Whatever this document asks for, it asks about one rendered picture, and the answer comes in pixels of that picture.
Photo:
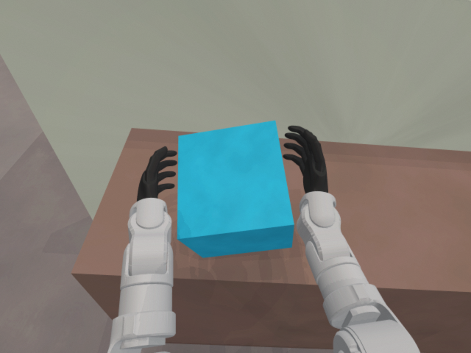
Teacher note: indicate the right robot hand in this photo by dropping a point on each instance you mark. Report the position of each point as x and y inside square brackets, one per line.
[311, 162]

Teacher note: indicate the pedestal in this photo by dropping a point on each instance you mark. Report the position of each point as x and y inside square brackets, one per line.
[405, 213]

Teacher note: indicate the carton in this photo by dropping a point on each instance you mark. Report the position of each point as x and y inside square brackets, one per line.
[232, 191]

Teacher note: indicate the left robot hand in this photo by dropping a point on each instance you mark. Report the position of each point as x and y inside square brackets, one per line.
[148, 186]

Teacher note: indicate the robot right upper arm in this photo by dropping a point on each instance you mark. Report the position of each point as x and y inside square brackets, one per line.
[375, 337]

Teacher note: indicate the robot right forearm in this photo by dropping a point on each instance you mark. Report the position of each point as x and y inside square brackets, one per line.
[348, 297]

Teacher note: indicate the robot left forearm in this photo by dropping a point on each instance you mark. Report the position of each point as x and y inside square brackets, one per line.
[145, 318]

